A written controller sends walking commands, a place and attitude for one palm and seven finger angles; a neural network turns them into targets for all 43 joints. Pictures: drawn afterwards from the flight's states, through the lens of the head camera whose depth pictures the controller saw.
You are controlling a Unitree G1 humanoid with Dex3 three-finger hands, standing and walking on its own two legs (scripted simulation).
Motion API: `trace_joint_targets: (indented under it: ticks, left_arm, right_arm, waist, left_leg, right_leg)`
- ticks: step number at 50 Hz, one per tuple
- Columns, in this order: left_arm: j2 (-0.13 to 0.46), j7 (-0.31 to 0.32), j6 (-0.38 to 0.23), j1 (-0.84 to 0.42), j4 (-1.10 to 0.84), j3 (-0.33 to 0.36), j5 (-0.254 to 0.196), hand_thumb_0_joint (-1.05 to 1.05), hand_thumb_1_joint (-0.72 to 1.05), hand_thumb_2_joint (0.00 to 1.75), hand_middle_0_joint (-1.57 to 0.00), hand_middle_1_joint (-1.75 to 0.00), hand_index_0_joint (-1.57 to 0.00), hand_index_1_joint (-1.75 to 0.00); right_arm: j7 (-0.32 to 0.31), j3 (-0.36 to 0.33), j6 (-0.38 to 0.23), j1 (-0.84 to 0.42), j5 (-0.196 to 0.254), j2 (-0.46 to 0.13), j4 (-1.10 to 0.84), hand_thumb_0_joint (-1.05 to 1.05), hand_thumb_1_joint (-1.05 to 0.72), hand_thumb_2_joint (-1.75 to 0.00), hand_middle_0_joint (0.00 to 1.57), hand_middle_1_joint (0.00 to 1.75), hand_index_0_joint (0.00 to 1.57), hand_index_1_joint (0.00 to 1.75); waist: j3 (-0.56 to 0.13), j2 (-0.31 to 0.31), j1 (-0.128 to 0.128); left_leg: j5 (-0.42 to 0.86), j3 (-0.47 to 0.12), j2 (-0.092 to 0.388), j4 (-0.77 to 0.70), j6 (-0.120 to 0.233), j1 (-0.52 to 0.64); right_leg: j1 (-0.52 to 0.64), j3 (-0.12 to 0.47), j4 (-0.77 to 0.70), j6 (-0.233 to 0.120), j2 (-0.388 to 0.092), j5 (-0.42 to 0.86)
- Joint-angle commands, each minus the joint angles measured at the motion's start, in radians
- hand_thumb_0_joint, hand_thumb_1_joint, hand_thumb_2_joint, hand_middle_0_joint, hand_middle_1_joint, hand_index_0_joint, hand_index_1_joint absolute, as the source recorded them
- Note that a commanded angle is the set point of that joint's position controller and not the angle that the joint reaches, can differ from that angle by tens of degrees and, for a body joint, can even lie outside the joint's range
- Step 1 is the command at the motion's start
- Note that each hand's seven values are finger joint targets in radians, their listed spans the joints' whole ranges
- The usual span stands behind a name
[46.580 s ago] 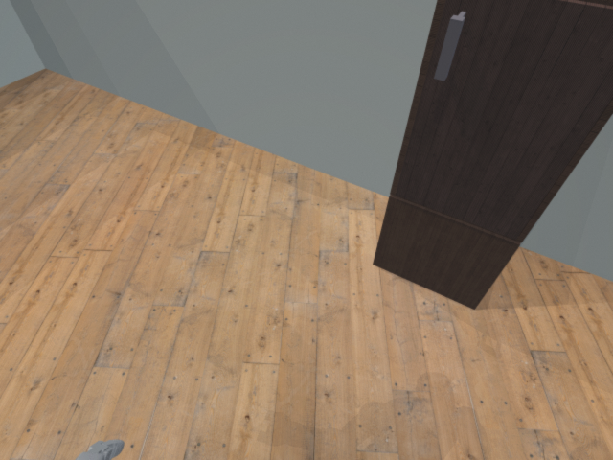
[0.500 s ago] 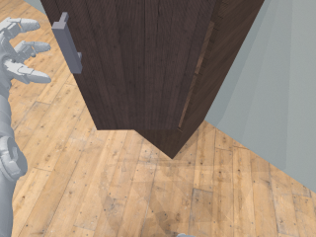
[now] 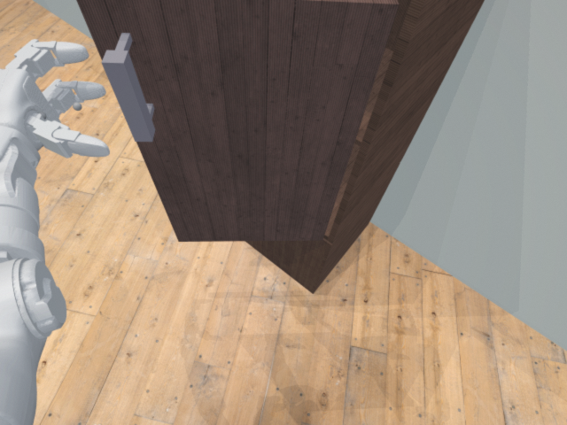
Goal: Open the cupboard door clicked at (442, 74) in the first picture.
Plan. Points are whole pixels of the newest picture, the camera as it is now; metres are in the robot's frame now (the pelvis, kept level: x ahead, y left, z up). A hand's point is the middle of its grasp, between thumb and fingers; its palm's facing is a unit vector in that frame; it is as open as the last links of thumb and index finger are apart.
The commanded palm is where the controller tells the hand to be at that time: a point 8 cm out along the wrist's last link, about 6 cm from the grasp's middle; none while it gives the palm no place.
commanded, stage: move the hooked fingers beside the handle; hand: left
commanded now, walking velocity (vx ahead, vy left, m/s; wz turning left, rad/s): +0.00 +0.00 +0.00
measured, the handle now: (135, 89) +0.53 +0.17 +0.16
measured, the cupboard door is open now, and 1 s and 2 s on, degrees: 41 41 41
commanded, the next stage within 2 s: slide the fingers in behind the handle in 1.12 s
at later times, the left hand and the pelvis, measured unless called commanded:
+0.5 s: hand (76, 107) +0.48 +0.23 +0.17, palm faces -0.02 -1.00 +0.02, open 14.0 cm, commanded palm +0.47 +0.28 +0.15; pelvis -0.03 -0.01 +0.00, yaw +1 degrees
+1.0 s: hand (69, 111) +0.49 +0.24 +0.16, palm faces -0.03 -1.00 +0.01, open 14.0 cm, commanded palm +0.47 +0.29 +0.15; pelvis -0.01 +0.00 +0.00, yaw +0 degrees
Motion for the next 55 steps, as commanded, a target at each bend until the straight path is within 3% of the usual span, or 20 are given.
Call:
trace_joint_targets:
  ticks: [1, 3, 5, 7, 10, 14, 15, 17, 18, 21, 24, 30, 33, 37, 39, 42, 45, 52, 53, 55]
  left_arm:
    - [0.231, 0.012, -0.051, -0.437, -0.226, 0.008, -0.047, 0.00, -0.50, 0.30, -0.30, -1.20, -0.30, -1.20]
    - [0.258, 0.020, -0.043, -0.461, -0.186, 0.018, -0.034, 0.00, -0.50, 0.30, -0.30, -1.20, -0.30, -1.20]
    - [0.222, 0.026, -0.049, -0.486, -0.186, -0.018, -0.025, 0.00, -0.50, 0.30, -0.30, -1.20, -0.30, -1.20]
    - [0.289, 0.037, -0.069, -0.519, -0.180, 0.031, -0.022, 0.00, -0.50, 0.30, -0.30, -1.20, -0.30, -1.20]
    - [0.261, 0.033, -0.086, -0.552, -0.156, -0.006, -0.016, 0.00, -0.50, 0.30, -0.30, -1.20, -0.30, -1.20]
    - [0.314, 0.022, -0.075, -0.571, -0.039, 0.002, -0.009, 0.00, -0.50, 0.30, -0.30, -1.20, -0.30, -1.20]
    - [0.299, 0.017, -0.076, -0.595, -0.046, -0.022, -0.006, 0.00, -0.50, 0.30, -0.30, -1.20, -0.30, -1.20]
    - [0.349, 0.013, -0.091, -0.615, -0.066, 0.007, 0.000, 0.00, -0.50, 0.30, -0.30, -1.20, -0.30, -1.20]
    - [0.311, 0.007, -0.094, -0.637, -0.068, -0.027, -0.003, 0.00, -0.50, 0.30, -0.30, -1.20, -0.30, -1.20]
    - [0.320, -0.003, -0.096, -0.634, -0.032, -0.013, -0.020, 0.00, -0.50, 0.30, -0.30, -1.20, -0.30, -1.20]
    - [0.401, -0.015, -0.083, -0.613, -0.004, 0.035, -0.004, 0.00, -0.50, 0.30, -0.30, -1.20, -0.30, -1.20]
    - [0.390, -0.020, -0.082, -0.614, -0.029, 0.014, 0.008, 0.00, -0.50, 0.30, -0.30, -1.20, -0.30, -1.20]
    - [0.449, -0.026, -0.094, -0.609, -0.062, 0.064, 0.003, 0.00, -0.50, 0.30, -0.30, -1.20, -0.30, -1.20]
    - [0.418, -0.029, -0.101, -0.580, -0.112, 0.063, -0.007, 0.00, -0.50, 0.30, -0.30, -1.20, -0.30, -1.20]
    - [0.396, -0.031, -0.080, -0.515, -0.066, 0.062, -0.013, 0.00, -0.50, 0.30, -0.30, -1.20, -0.30, -1.20]
    - [0.401, -0.028, -0.077, -0.505, -0.136, 0.069, -0.014, 0.00, -0.50, 0.30, -0.30, -1.20, -0.30, -1.20]
    - [0.367, -0.028, -0.073, -0.454, -0.131, 0.066, -0.023, 0.00, -0.50, 0.30, -0.30, -1.20, -0.30, -1.20]
    - [0.291, -0.017, -0.087, -0.513, -0.184, 0.018, -0.039, 0.00, -0.50, 0.30, -0.30, -1.20, -0.30, -1.20]
    - [0.243, -0.014, -0.080, -0.534, -0.165, -0.019, -0.040, 0.00, -0.50, 0.30, -0.30, -1.20, -0.30, -1.20]
    - [0.257, -0.003, -0.073, -0.537, -0.144, -0.008, -0.037, 0.00, -0.50, 0.30, -0.30, -1.20, -0.30, -1.20]
  right_arm:
    - [-0.013, -0.069, -0.026, 0.113, 0.001, -0.196, -0.064, 0.00, -0.90, -0.90, 0.20, 0.30, 0.20, 0.30]
    - [-0.016, -0.066, -0.025, 0.106, 0.003, -0.198, -0.059, 0.00, -0.90, -0.90, 0.20, 0.30, 0.20, 0.30]
    - [-0.018, -0.064, -0.030, 0.092, 0.006, -0.194, -0.065, 0.00, -0.90, -0.90, 0.20, 0.30, 0.20, 0.30]
    - [-0.024, -0.059, -0.034, 0.093, 0.004, -0.200, -0.061, 0.00, -0.90, -0.90, 0.20, 0.30, 0.20, 0.30]
    - [-0.028, -0.054, -0.043, 0.077, 0.008, -0.196, -0.063, 0.00, -0.90, -0.90, 0.20, 0.30, 0.20, 0.30]
    - [-0.041, -0.042, -0.046, 0.078, 0.014, -0.209, -0.055, 0.00, -0.90, -0.90, 0.20, 0.30, 0.20, 0.30]
    - [-0.043, -0.042, -0.050, 0.078, 0.014, -0.210, -0.056, 0.00, -0.90, -0.90, 0.20, 0.30, 0.20, 0.30]
    - [-0.046, -0.042, -0.052, 0.085, 0.013, -0.214, -0.057, 0.00, -0.90, -0.90, 0.20, 0.30, 0.20, 0.30]
    - [-0.046, -0.041, -0.055, 0.083, 0.014, -0.209, -0.055, 0.00, -0.90, -0.90, 0.20, 0.30, 0.20, 0.30]
    - [-0.051, -0.040, -0.060, 0.105, 0.009, -0.216, -0.047, 0.00, -0.90, -0.90, 0.20, 0.30, 0.20, 0.30]
    - [-0.052, -0.042, -0.057, 0.120, 0.010, -0.225, -0.043, 0.00, -0.90, -0.90, 0.20, 0.30, 0.20, 0.30]
    - [-0.046, -0.045, -0.045, 0.141, 0.004, -0.222, -0.049, 0.00, -0.90, -0.90, 0.20, 0.30, 0.20, 0.30]
    - [-0.048, -0.050, -0.041, 0.154, 0.004, -0.227, -0.048, 0.00, -0.90, -0.90, 0.20, 0.30, 0.20, 0.30]
    - [-0.039, -0.054, -0.038, 0.161, -0.002, -0.221, -0.045, 0.00, -0.90, -0.90, 0.20, 0.30, 0.20, 0.30]
    - [-0.034, -0.056, -0.032, 0.161, -0.001, -0.220, -0.049, 0.00, -0.90, -0.90, 0.20, 0.30, 0.20, 0.30]
    - [-0.031, -0.060, -0.025, 0.154, -0.002, -0.219, -0.058, 0.00, -0.90, -0.90, 0.20, 0.30, 0.20, 0.30]
    - [-0.024, -0.064, -0.020, 0.148, -0.002, -0.215, -0.067, 0.00, -0.90, -0.90, 0.20, 0.30, 0.20, 0.30]
    - [-0.025, -0.063, -0.023, 0.120, 0.002, -0.206, -0.060, 0.00, -0.90, -0.90, 0.20, 0.30, 0.20, 0.30]
    - [-0.024, -0.061, -0.026, 0.114, 0.001, -0.202, -0.056, 0.00, -0.90, -0.90, 0.20, 0.30, 0.20, 0.30]
    - [-0.024, -0.061, -0.030, 0.112, 0.001, -0.206, -0.052, 0.00, -0.90, -0.90, 0.20, 0.30, 0.20, 0.30]
  waist:
    - [-0.398, 0.113, 0.005]
    - [-0.351, 0.067, 0.001]
    - [-0.340, 0.081, -0.010]
    - [-0.368, 0.079, -0.004]
    - [-0.353, 0.084, -0.016]
    - [-0.286, 0.032, -0.037]
    - [-0.294, 0.038, -0.047]
    - [-0.358, 0.086, -0.038]
    - [-0.353, 0.111, -0.053]
    - [-0.351, 0.062, -0.057]
    - [-0.379, 0.063, -0.045]
    - [-0.373, 0.120, -0.047]
    - [-0.430, 0.126, -0.036]
    - [-0.454, 0.176, -0.019]
    - [-0.410, 0.120, -0.017]
    - [-0.433, 0.168, -0.001]
    - [-0.409, 0.118, 0.004]
    - [-0.408, 0.151, -0.013]
    - [-0.377, 0.149, -0.027]
    - [-0.363, 0.124, -0.028]
  left_leg:
    - [0.660, -0.102, 0.009, -0.011, -0.011, 0.435]
    - [0.581, -0.102, 0.006, -0.025, -0.009, 0.381]
    - [0.512, -0.095, -0.001, -0.027, -0.006, 0.371]
    - [0.495, -0.099, -0.005, -0.026, -0.005, 0.368]
    - [0.428, -0.094, -0.012, -0.028, -0.001, 0.342]
    - [0.315, -0.091, -0.018, -0.033, 0.008, 0.245]
    - [0.309, -0.091, -0.020, -0.034, 0.008, 0.245]
    - [0.327, -0.093, -0.022, -0.021, 0.006, 0.272]
    - [0.318, -0.094, -0.021, -0.019, 0.005, 0.284]
    - [0.308, -0.098, -0.021, -0.015, 0.010, 0.259]
    - [0.307, -0.093, -0.020, -0.009, 0.011, 0.231]
    - [0.309, -0.093, -0.018, -0.011, 0.007, 0.239]
    - [0.349, -0.097, -0.014, -0.006, 0.006, 0.275]
    - [0.442, -0.105, -0.006, -0.003, -0.004, 0.348]
    - [0.440, -0.099, -0.005, -0.005, 0.000, 0.316]
    - [0.516, -0.096, -0.003, 0.000, -0.005, 0.353]
    - [0.520, -0.097, 0.000, -0.001, -0.006, 0.347]
    - [0.586, -0.115, 0.010, 0.010, -0.017, 0.416]
    - [0.563, -0.120, 0.010, 0.008, -0.019, 0.411]
    - [0.518, -0.119, 0.007, 0.005, -0.015, 0.388]
  right_leg:
    - [0.045, -0.015, -0.020, -0.026, 0.042, 0.438]
    - [0.053, -0.014, -0.021, -0.022, 0.040, 0.424]
    - [0.041, -0.008, -0.025, -0.023, 0.035, 0.397]
    - [0.065, -0.003, -0.019, -0.025, 0.034, 0.399]
    - [0.066, 0.006, -0.024, -0.024, 0.029, 0.378]
    - [0.059, 0.016, -0.033, -0.019, 0.023, 0.321]
    - [0.060, 0.018, -0.033, -0.017, 0.022, 0.323]
    - [0.066, 0.023, -0.025, -0.020, 0.020, 0.331]
    - [0.040, 0.023, -0.030, -0.019, 0.021, 0.315]
    - [0.048, 0.019, -0.028, -0.020, 0.025, 0.304]
    - [0.065, 0.026, -0.026, -0.015, 0.024, 0.317]
    - [0.033, 0.019, -0.028, -0.017, 0.032, 0.296]
    - [0.045, 0.017, -0.023, -0.018, 0.035, 0.315]
    - [0.022, 0.002, -0.014, -0.024, 0.043, 0.348]
    - [0.028, -0.003, -0.018, -0.023, 0.045, 0.357]
    - [0.032, -0.004, -0.008, -0.024, 0.044, 0.402]
    - [0.033, -0.010, -0.009, -0.023, 0.047, 0.397]
    - [-0.016, -0.012, -0.002, -0.024, 0.045, 0.387]
    - [-0.041, -0.016, -0.005, -0.023, 0.045, 0.366]
    - [-0.035, -0.015, -0.006, -0.024, 0.043, 0.352]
